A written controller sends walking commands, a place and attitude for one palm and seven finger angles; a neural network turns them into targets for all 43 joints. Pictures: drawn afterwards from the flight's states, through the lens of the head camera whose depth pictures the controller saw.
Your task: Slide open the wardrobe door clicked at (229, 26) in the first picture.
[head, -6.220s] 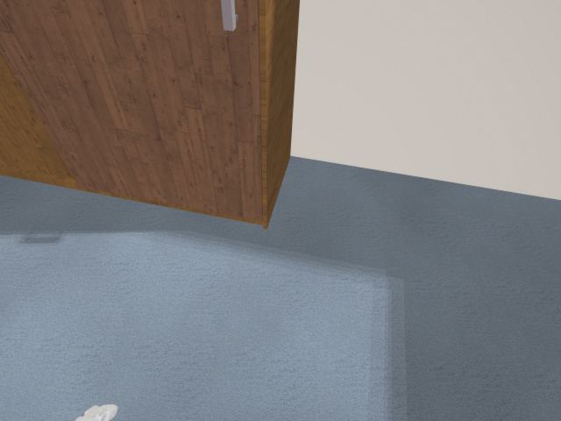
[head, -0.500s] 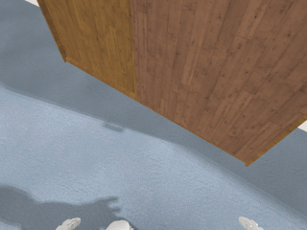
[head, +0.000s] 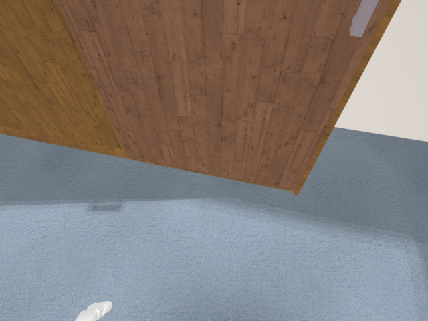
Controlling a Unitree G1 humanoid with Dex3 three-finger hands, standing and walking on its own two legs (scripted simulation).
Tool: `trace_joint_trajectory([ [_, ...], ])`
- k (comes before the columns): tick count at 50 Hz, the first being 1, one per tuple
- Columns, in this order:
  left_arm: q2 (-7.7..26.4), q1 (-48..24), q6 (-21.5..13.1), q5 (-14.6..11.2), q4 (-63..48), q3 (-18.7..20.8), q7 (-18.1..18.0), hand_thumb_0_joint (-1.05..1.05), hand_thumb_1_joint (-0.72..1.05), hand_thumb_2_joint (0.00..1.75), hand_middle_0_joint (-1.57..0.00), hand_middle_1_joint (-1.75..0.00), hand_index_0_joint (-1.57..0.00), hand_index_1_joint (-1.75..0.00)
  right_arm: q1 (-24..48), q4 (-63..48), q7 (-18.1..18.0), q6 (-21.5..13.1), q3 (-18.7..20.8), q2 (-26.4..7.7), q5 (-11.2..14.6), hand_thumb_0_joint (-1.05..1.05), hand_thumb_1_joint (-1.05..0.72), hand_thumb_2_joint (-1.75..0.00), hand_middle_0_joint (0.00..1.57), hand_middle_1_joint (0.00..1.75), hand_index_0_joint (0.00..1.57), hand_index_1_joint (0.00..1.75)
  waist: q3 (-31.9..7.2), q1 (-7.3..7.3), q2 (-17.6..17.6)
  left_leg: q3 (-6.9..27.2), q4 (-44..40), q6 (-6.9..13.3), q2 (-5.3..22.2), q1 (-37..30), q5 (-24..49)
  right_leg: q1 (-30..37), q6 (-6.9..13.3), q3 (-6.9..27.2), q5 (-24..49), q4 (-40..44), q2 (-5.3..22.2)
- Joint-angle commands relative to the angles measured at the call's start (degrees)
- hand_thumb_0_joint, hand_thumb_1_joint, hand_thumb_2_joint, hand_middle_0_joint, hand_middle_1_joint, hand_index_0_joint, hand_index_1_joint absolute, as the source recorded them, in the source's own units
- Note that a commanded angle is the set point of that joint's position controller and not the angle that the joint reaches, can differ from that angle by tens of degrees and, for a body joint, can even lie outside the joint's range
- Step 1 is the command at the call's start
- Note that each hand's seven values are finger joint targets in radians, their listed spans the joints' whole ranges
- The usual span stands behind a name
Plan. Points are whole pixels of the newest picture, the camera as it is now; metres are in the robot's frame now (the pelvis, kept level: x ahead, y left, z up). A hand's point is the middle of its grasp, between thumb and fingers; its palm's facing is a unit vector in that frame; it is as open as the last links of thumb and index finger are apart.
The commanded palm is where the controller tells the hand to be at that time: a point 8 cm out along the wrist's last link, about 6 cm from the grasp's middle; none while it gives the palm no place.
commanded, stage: turn to face it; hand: right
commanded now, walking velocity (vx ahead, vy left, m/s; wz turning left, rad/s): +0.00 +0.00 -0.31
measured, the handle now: out of the picture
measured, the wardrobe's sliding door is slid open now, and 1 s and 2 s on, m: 0.00 0.00 0.00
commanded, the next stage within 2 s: take the last steps up to it in 0.30 s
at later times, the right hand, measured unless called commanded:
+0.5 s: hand out of the picture +0.06 -0.18 -0.14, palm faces +0.15 +0.95 -0.26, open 7.3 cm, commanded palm none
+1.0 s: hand out of the picture -0.09 -0.19 -0.17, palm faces +0.31 +0.94 -0.13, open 7.3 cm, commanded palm none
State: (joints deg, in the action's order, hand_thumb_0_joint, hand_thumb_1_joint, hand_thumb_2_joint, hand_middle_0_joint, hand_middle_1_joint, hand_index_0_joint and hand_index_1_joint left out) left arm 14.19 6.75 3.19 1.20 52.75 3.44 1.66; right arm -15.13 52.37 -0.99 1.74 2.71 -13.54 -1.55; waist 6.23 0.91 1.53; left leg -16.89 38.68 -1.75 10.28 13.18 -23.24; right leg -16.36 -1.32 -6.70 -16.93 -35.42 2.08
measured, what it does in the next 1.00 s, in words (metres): steps on the spot: left foot, then right foot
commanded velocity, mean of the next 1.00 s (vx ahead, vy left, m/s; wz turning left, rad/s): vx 0.19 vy -0.02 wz -0.13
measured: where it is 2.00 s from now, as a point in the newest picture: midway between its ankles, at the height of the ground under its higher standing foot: (247, 293)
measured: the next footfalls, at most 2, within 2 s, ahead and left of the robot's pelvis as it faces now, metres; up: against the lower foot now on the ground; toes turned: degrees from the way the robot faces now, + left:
left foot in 0.44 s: +0.04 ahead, +0.13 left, +0.00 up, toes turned -3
right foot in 0.92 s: +0.11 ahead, -0.18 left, +0.00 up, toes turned -23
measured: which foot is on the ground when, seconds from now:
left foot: down 0.00-0.00, up 0.02-0.42, down 0.44-0.94, up 0.96-1.00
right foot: down 0.00-0.46, up 0.48-0.90, down 0.92-1.00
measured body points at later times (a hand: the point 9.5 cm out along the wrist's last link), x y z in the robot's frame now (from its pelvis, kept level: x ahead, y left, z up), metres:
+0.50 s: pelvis -0.01 +0.02 +0.01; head +0.01 +0.04 +0.46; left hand +0.08 +0.25 -0.15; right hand +0.05 -0.23 -0.12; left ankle +0.00 +0.13 -0.72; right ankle -0.01 -0.10 -0.71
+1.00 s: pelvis +0.07 -0.07 +0.01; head +0.08 -0.10 +0.46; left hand +0.21 +0.13 -0.13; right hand -0.10 -0.24 -0.15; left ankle +0.01 +0.10 -0.68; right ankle +0.07 -0.16 -0.72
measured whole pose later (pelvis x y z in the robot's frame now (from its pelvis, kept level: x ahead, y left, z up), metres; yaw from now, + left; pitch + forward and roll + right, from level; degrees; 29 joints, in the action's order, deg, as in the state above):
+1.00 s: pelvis +0.07 -0.07 +0.01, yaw -12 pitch -1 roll +1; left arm 9.0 9.6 -3.0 1.6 58.2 2.3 0.6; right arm -27.6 67.8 -0.7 0.9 1.6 -8.4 -1.6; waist 2.7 3.0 2.0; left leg -5.0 51.3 -1.7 7.3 13.3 -28.9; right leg -16.7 2.6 -9.7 -17.1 -35.2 3.7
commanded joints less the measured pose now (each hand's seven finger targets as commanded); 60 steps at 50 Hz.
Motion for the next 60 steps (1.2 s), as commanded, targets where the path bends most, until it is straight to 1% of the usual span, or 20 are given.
trace_joint_trajectory([
  [1, 14.76, 12.15, -2.2, -0.32, -1.04, 3.06, -1.38, 0.0, 0.9, 0.9, -0.2, -0.3, -0.2, -0.3, 4.55, -6.78, -0.62, -0.15, 1.21, -6.09, 0.59, 0.0, -0.9, -0.9, 0.2, 0.3, 0.2, 0.3, -14.6, -6.39, -17.04, 12.13, 24.11, -3.07, -2.08, 17.9, -16.44, 18.81, 14.08, 24.47, 43.68, 13.58, 22.58],
  [4, 9.99, 3.52, -2.51, 0.02, -2.92, 1.58, -2.56, 0.0, 0.9, 0.9, -0.2, -0.3, -0.2, -0.3, 4.72, -3.78, -0.05, -0.04, 1.71, -6.11, 0.84, 0.0, -0.9, -0.9, 0.2, 0.3, 0.2, 0.3, -8.83, -2.59, -11.64, 15.17, 27.25, -3.17, -1.76, 18.08, -6.41, 11.57, 12.18, 17.96, 36.49, 13.47, 16.23],
  [7, 8.86, 2.55, -2.93, -0.16, -3.04, 1.03, -2.57, 0.0, 0.9, 0.9, -0.2, -0.3, -0.2, -0.3, 2.11, -1.92, 0.26, 0.29, 1.48, -5.12, 0.8, 0.0, -0.9, -0.9, 0.2, 0.3, 0.2, 0.3, -8.81, -1.52, -9.17, 14.59, 23.83, -3.55, -3.04, 15.09, -2.05, 10.52, 10.59, 14.0, 35.01, 14.72, 12.75],
  [15, 8.65, 4.39, -2.38, 0.23, -1.54, 1.57, -2.34, 0.0, 0.9, 0.9, -0.2, -0.3, -0.2, -0.3, 4.73, -2.67, -0.04, 0.07, 0.8, -3.19, 0.93, 0.0, -0.9, -0.9, 0.2, 0.3, 0.2, 0.3, -7.84, -2.44, -10.22, 13.7, 8.72, -3.22, -5.88, 9.34, -2.74, 9.0, 11.16, 17.72, 29.22, 15.28, 12.06],
  [20, 7.31, 3.13, -2.25, -0.13, -0.91, 1.71, -2.16, 0.0, 0.9, 0.9, -0.2, -0.3, -0.2, -0.3, -0.59, -0.62, -0.55, -1.23, 0.82, -3.28, 1.12, 0.0, -0.9, -0.9, 0.2, 0.3, 0.2, 0.3, -9.49, 0.43, -8.84, 12.62, -10.85, -2.23, -7.42, -3.55, 9.36, 3.53, 8.12, 18.3, 24.32, 10.82, 9.14],
  [21, 5.39, 3.63, -2.45, -0.47, -0.64, 1.36, -1.95, 0.0, 0.9, 0.9, -0.2, -0.3, -0.2, -0.3, -2.73, 0.2, -0.73, -1.94, 0.95, -4.5, 0.86, 0.0, -0.9, -0.9, 0.2, 0.3, 0.2, 0.3, -11.06, 1.28, -4.95, 15.03, -17.96, -1.75, -4.69, -9.56, 13.11, 0.4, 5.36, 16.17, 15.21, 7.11, 6.15],
  [22, 1.34, 4.89, -2.55, -0.96, -1.13, 0.6, -1.63, 0.0, 0.9, 0.9, -0.2, -0.3, -0.2, -0.3, -3.67, 0.67, -1.04, -2.68, 1.62, -8.83, 0.04, 0.0, -0.9, -0.9, 0.2, 0.3, 0.2, 0.3, -11.08, 1.21, 7.88, 27.83, -22.93, 2.04, 7.07, -15.48, 9.61, -9.53, 1.57, 9.52, -2.19, -1.75, -0.53],
  [23, 1.05, 3.22, -2.01, -0.48, -2.57, 0.55, -1.48, 0.0, 0.9, 0.9, -0.2, -0.3, -0.2, -0.3, -4.03, 0.08, -0.74, -2.49, 2.09, -12.25, -0.09, 0.0, -0.9, -0.9, 0.2, 0.3, 0.2, 0.3, -7.72, 2.69, 14.13, 36.21, -27.46, 7.68, 15.82, -10.29, 1.71, -14.51, 0.13, 8.13, -16.34, -11.51, -3.8],
  [25, 4.01, 1.05, -0.8, 0.52, -1.94, 1.68, -1.01, 0.0, 0.9, 0.9, -0.2, -0.3, -0.2, -0.3, -3.04, 0.13, -0.83, -2.68, 2.27, -9.68, 0.28, 0.0, -0.9, -0.9, 0.2, 0.3, 0.2, 0.3, -0.78, 2.64, 13.16, 38.51, -32.7, 8.24, 14.4, -2.04, -14.37, -18.79, 0.69, 11.13, -11.01, -24.92, -0.67],
  [27, 3.12, 4.29, -1.07, 0.74, 0.82, 1.8, -0.11, 0.0, 0.9, 0.9, -0.2, -0.3, -0.2, -0.3, -0.23, 0.28, -0.45, -3.69, 1.25, -6.16, 0.36, 0.0, -0.9, -0.9, 0.2, 0.3, 0.2, 0.3, 1.17, -0.17, 6.02, 27.64, -30.91, 5.46, 9.16, -1.21, -7.28, -18.64, -0.02, 9.36, -1.95, -29.09, 0.69],
  [29, 1.84, 6.77, -1.4, 0.71, 2.48, 1.63, 0.17, 0.0, 0.9, 0.9, -0.2, -0.3, -0.2, -0.3, -2.32, 1.25, -0.41, -4.58, 0.95, -4.43, 0.42, 0.0, -0.9, -0.9, 0.2, 0.3, 0.2, 0.3, -0.8, -0.23, 6.28, 21.69, -29.84, 4.57, 6.87, -4.28, 0.04, -18.3, -0.89, 7.71, 2.18, -29.17, 1.17],
  [37, -0.3, 0.75, -2.56, 0.34, 1.35, 0.52, 0.65, 0.0, 0.9, 0.9, -0.2, -0.3, -0.2, -0.3, -12.39, 7.19, -0.37, -5.82, 0.54, -3.81, -0.36, 0.0, -0.9, -0.9, 0.2, 0.3, 0.2, 0.3, 0.44, 2.77, 7.67, 19.6, -30.13, 7.38, 8.91, -9.56, 5.73, -19.64, -1.26, 3.76, 2.27, -15.73, 3.86],
  [42, -1.88, 0.02, -3.96, -0.19, 1.17, -0.39, 0.79, 0.0, 0.9, 0.9, -0.2, -0.3, -0.2, -0.3, -12.92, 9.86, -0.27, -5.22, 0.87, -5.0, -0.53, 0.0, -0.9, -0.9, 0.2, 0.3, 0.2, 0.3, 0.19, 2.4, 9.62, 16.69, -26.01, 7.36, 8.42, -4.82, 9.96, -6.92, 0.62, -0.44, -1.16, -1.64, 1.92],
  [44, -0.83, 6.74, -4.66, -0.2, 3.56, -0.22, 0.27, 0.0, 0.9, 0.9, -0.2, -0.3, -0.2, -0.3, -10.7, 10.3, -0.21, -4.7, 1.05, -4.85, -0.07, 0.0, -0.9, -0.9, 0.2, 0.3, 0.2, 0.3, -1.69, -1.33, 6.29, 13.24, -20.69, 5.46, 5.76, 1.24, 7.59, 6.07, 0.77, -3.3, 3.24, 5.98, 0.31],
  [45, 1.57, 12.92, -5.3, -0.15, 5.81, 0.25, -0.39, 0.0, 0.9, 0.9, -0.2, -0.3, -0.2, -0.3, -10.63, 10.18, -0.13, -4.4, 0.69, -3.24, 0.03, 0.0, -0.9, -0.9, 0.2, 0.3, 0.2, 0.3, -4.28, -3.96, -0.09, 10.94, -11.65, 4.0, 3.02, 5.48, 8.58, 16.31, 1.07, -1.94, 1.93, 9.94, 0.96],
  [47, 11.47, 25.64, -5.73, 0.34, 9.14, 2.52, -1.79, 0.0, 0.9, 0.9, -0.2, -0.3, -0.2, -0.3, -9.0, 7.13, 0.23, -4.25, -0.6, 1.73, 0.34, 0.0, -0.9, -0.9, 0.2, 0.3, 0.2, 0.3, -9.85, -8.16, -21.89, 7.08, 18.12, 0.27, -7.1, 22.91, -12.66, 27.78, 8.98, 27.15, -2.49, 20.92, 22.28],
  [48, 10.44, 24.96, -5.57, 0.23, 9.86, 2.16, -2.63, 0.0, 0.9, 0.9, -0.2, -0.3, -0.2, -0.3, -4.76, 6.53, -0.17, -3.78, -0.42, 0.51, 0.23, 0.0, -0.9, -0.9, 0.2, 0.3, 0.2, 0.3, -7.83, -8.75, -19.57, 12.72, 26.43, 1.27, -5.33, 24.69, -11.08, 22.77, 9.95, 28.54, -5.98, 23.8, 23.86],
  [51, 2.76, 13.74, -6.31, -0.03, 6.91, 0.13, -2.82, 0.0, 0.9, 0.9, -0.2, -0.3, -0.2, -0.3, -3.46, 8.25, 1.31, -3.53, 0.17, 1.75, -0.18, 0.0, -0.9, -0.9, 0.2, 0.3, 0.2, 0.3, 1.53, -3.16, -6.64, 14.53, 28.59, 1.23, -1.04, 22.09, 2.47, 7.49, 8.62, 16.61, -4.49, 26.33, 18.0],
  [53, 0.1, 13.26, -7.3, -0.14, 6.7, -0.03, -3.12, 0.0, 0.9, 0.9, -0.2, -0.3, -0.2, -0.3, -6.73, 9.25, 1.4, -2.81, 0.41, 3.22, -0.38, 0.0, -0.9, -0.9, 0.2, 0.3, 0.2, 0.3, -0.13, -1.44, -7.14, 14.02, 27.05, 0.36, -1.56, 19.69, 7.35, 7.1, 7.95, 10.31, 3.69, 26.71, 15.06],
  [60, 0.06, 15.88, -8.08, -0.52, 8.13, -0.26, -3.45, 0.0, 0.9, 0.9, -0.2, -0.3, -0.2, -0.3, -0.57, 5.94, 1.55, -1.62, 1.19, 1.81, -0.06, 0.0, -0.9, -0.9, 0.2, 0.3, 0.2, 0.3, 1.05, -0.12, -6.17, 15.17, 21.65, -1.2, -1.77, 25.75, 14.53, 12.27, 9.63, 5.71, 19.78, 26.58, 14.74],
])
